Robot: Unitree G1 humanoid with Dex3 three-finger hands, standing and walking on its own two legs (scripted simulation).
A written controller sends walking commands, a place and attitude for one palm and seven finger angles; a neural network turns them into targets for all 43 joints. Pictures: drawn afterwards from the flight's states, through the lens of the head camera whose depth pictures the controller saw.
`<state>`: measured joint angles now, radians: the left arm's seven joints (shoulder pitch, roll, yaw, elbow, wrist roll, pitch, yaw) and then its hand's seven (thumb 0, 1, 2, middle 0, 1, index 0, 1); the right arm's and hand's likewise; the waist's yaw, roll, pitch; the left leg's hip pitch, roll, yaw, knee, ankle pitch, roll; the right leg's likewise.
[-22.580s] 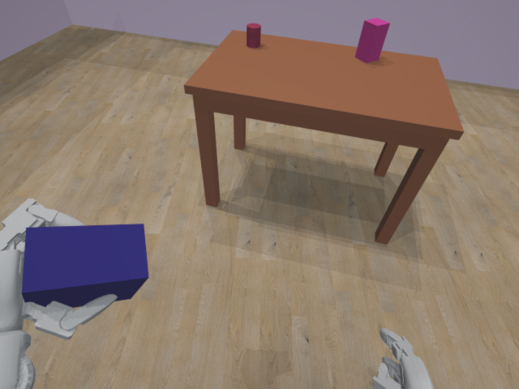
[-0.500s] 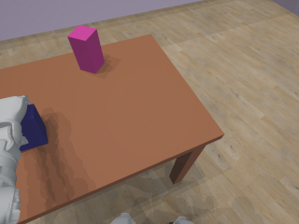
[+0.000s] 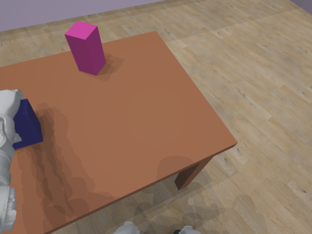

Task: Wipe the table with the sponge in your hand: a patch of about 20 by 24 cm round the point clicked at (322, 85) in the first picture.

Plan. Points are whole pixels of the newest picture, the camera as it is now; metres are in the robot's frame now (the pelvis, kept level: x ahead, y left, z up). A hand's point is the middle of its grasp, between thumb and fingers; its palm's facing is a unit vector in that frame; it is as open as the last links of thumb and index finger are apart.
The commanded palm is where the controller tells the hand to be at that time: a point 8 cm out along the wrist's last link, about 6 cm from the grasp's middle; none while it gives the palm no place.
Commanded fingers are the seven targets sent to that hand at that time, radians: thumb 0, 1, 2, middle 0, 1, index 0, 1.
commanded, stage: slide across to the middle lane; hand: left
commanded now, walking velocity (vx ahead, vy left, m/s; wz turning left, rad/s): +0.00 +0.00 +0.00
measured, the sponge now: (15, 130) +0.37 +0.40 -0.02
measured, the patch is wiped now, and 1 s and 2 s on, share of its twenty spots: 0.20 0.25 0.40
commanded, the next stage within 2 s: wipe back along the middle lane in 0.52 s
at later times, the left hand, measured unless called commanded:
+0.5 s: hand (33, 112) +0.40 +0.34 +0.03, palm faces -0.13 +0.01 -0.99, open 10.6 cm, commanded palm +0.39 +0.31 +0.07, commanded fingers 0.00 0.10 1.30 -1.20 -1.60 -1.20 -1.60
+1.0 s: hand (45, 119) +0.39 +0.31 +0.02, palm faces -0.09 +0.00 -1.00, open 10.6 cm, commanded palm +0.35 +0.29 +0.05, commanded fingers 0.00 0.10 1.30 -1.20 -1.60 -1.20 -1.60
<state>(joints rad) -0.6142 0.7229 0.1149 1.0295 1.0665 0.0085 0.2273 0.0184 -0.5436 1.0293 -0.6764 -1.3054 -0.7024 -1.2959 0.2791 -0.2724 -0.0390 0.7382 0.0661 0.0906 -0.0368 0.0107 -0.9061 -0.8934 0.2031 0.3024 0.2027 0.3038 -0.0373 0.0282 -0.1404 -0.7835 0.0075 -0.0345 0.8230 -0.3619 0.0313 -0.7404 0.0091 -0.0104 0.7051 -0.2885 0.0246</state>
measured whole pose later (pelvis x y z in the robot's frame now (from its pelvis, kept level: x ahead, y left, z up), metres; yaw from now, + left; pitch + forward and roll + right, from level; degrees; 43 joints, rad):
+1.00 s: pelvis +0.02 -0.01 +0.02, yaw +1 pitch +13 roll -2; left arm -0.47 0.47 -0.01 0.86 1.02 0.21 0.32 0.02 -0.53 1.03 -0.66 -1.32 -0.68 -1.31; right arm 0.23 -0.27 -0.05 0.75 0.07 0.12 -0.02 0.01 -0.91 -0.89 0.20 0.30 0.20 0.30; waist -0.01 0.04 -0.15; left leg -0.57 0.01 -0.03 0.67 -0.34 0.01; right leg -0.54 0.01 0.00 0.60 -0.28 0.01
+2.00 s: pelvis +0.03 -0.02 +0.02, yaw +1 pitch +8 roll -1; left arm -0.10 0.31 -0.16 0.39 1.01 0.41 0.32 0.01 -0.51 1.03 -0.63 -1.34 -0.65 -1.33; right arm 0.11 -0.25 -0.01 0.67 0.08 0.09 -0.03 0.02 -0.91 -0.89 0.20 0.30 0.20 0.30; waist 0.07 0.05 -0.14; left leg -0.45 -0.01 -0.03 0.66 -0.35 0.01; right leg -0.44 -0.01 0.00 0.63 -0.32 0.01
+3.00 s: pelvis +0.01 -0.03 +0.02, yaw +2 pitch +4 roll +0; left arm -0.12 0.22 -0.32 0.38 1.02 0.46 0.31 -0.01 -0.51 1.03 -0.63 -1.34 -0.66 -1.33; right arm 0.06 -0.22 -0.01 0.71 0.08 0.07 -0.02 0.02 -0.91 -0.89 0.20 0.30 0.20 0.30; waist 0.10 0.07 -0.12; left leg -0.40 -0.01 -0.04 0.64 -0.31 0.00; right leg -0.41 -0.01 -0.01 0.64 -0.31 0.00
